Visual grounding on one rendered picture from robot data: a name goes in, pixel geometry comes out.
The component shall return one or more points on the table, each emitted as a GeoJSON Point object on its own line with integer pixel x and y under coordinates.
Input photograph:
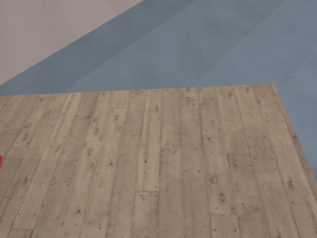
{"type": "Point", "coordinates": [187, 162]}

